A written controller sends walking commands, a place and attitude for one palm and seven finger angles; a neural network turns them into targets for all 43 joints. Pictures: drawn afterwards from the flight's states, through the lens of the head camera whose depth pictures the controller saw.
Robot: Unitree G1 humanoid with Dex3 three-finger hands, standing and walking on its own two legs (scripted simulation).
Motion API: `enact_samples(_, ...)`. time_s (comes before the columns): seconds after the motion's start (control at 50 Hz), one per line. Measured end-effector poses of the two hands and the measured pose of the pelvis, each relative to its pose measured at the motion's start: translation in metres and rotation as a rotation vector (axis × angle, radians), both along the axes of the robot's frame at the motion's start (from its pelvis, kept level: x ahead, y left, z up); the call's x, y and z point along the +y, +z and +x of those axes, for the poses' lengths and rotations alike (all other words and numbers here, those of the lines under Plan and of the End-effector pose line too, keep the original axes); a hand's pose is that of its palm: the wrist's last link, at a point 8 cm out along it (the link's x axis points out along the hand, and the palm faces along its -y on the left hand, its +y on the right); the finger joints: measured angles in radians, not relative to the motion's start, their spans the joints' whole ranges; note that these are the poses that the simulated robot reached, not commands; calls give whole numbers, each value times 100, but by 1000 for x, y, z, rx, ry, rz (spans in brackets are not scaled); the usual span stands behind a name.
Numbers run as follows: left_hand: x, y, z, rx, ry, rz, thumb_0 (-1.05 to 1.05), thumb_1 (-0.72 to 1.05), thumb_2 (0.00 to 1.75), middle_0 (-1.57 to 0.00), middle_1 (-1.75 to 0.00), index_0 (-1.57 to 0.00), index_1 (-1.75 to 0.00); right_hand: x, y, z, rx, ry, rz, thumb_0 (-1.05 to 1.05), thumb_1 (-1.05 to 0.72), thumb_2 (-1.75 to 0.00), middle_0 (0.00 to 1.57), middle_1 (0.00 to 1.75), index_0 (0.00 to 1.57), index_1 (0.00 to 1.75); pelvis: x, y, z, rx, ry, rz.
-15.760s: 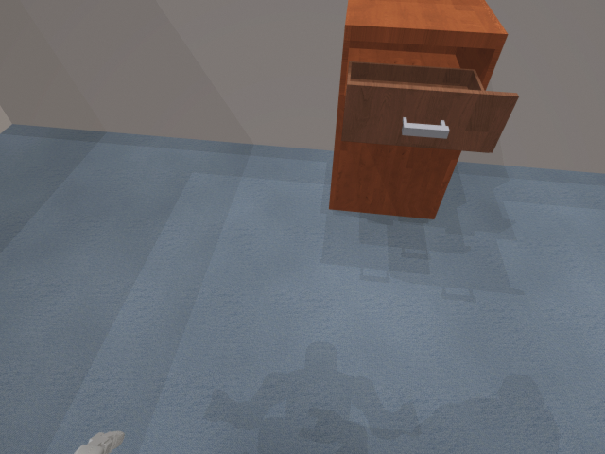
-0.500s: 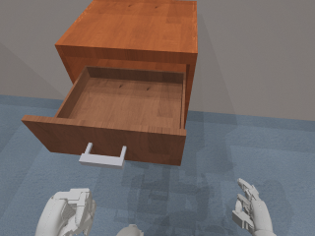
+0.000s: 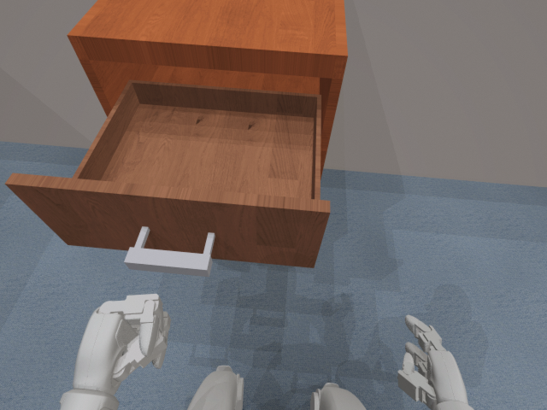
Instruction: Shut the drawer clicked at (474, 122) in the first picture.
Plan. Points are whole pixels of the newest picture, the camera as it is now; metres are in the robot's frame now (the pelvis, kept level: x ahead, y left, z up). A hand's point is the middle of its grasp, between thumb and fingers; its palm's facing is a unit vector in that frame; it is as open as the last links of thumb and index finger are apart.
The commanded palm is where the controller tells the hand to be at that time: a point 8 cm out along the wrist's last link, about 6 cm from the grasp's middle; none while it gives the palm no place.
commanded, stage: bring the fist close to the handle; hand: left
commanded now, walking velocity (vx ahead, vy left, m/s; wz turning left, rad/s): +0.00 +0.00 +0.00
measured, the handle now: (173, 248) +0.35 +0.17 +0.01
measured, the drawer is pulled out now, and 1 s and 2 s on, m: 0.30 0.30 0.20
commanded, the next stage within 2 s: push the drawer shut in 0.78 s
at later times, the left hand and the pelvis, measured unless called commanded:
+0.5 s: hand (187, 316) +0.25 +0.13 +0.00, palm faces -0.10 -0.99 -0.05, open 3.3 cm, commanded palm +0.23 +0.20 +0.01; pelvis -0.01 +0.00 -0.03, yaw -1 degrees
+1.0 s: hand (182, 314) +0.25 +0.14 +0.01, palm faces -0.06 -1.00 -0.07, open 3.3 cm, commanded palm +0.24 +0.20 +0.01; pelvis +0.00 -0.01 -0.03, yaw +0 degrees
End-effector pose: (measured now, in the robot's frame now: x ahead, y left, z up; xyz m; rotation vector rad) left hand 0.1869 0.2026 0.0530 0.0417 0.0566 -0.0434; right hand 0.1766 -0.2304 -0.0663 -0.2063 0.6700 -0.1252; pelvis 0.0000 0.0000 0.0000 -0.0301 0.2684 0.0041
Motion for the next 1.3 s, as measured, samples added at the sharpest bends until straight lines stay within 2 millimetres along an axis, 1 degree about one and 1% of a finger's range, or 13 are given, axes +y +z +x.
enact_samples(0.1, -7, -12, 7, -11, -31, -6, 2, 90, 90, -139, -160, -140, -160, 0, -10, -1, 13, 16, -11, 1, -90, -90, 20, 30, 20, 30, 1, -9, -3, 23, 2, -5)
enact_samples(0.2, -15, -26, 20, -5, -61, -5, 2, 90, 90, -140, -160, -140, -160, -1, -20, -3, 31, 19, -16, 1, -90, -90, 20, 30, 20, 30, 1, -17, -6, 45, -3, -6)
enact_samples(0.28, -11, -33, 31, -7, -39, 5, 2, 90, 90, -140, -160, -140, -160, -1, -27, -6, 56, 18, -15, 1, -90, -90, 20, 29, 20, 30, 0, -22, -7, 59, -8, -4)
enact_samples(0.36, -7, -36, 38, -14, -16, 10, 2, 90, 90, -139, -160, -140, -160, -3, -33, -9, 81, 21, -12, 1, -90, -90, 20, 29, 20, 30, -1, -24, -6, 71, -7, -6)
enact_samples(0.5, -12, -45, 44, 9, -53, 9, 2, 90, 90, -139, -160, -140, -160, -7, -41, -12, 109, 12, -13, 1, -90, -90, 20, 30, 20, 30, -1, -28, -5, 84, -10, -5)
enact_samples(0.6, -11, -39, 45, -1, -37, 8, 2, 90, 90, -139, -160, -140, -160, -9, -40, -13, 115, -1, -11, 1, -91, -90, 20, 29, 20, 30, -2, -26, -4, 84, -11, -2)
enact_samples(0.68, -9, -32, 41, -12, -12, 6, 2, 90, 90, -139, -160, -140, -160, -10, -38, -10, 112, -4, -4, 1, -91, -90, 20, 29, 20, 30, -3, -24, -1, 82, -11, 0)
enact_samples(0.82, -15, -43, 33, 24, -41, 6, 2, 90, 90, -139, -160, -140, -160, -11, -35, -3, 92, 6, -12, 1, -91, -90, 20, 29, 20, 30, -4, -25, -2, 83, -9, 0)
enact_samples(0.9, -13, -42, 34, 1, -33, 8, 2, 90, 90, -140, -160, -140, -160, -11, -36, -1, 86, 9, -17, 1, -91, -90, 20, 29, 20, 30, -6, -28, -3, 84, -9, -1)
enact_samples(1.0, -8, -37, 42, -47, -20, 26, 2, 90, 90, -140, -160, -140, -160, -11, -40, -1, 92, 24, -19, 1, -91, -90, 20, 29, 20, 30, -7, -30, -4, 86, -3, -6)
enact_samples(1.1, -12, -42, 60, -33, -59, 20, 2, 90, 90, -140, -160, -140, -160, -11, -44, -6, 109, 19, -18, 1, -91, -90, 20, 29, 20, 30, -6, -31, -6, 91, -4, -8)
enact_samples(1.22, -11, -43, 66, -2, -65, 19, -1, 87, 93, -139, -160, -140, -160, -13, -44, -18, 144, 3, -22, 1, -91, -90, 20, 29, 20, 30, -4, -27, -6, 87, -5, -6)
enact_samples(1.3, -10, -44, 70, -13, -52, 20, -1, 84, 93, -140, -160, -140, -160, -14, -46, -25, 165, 4, -33, 1, -91, -90, 20, 29, 20, 30, -3, -26, -8, 87, -3, -8)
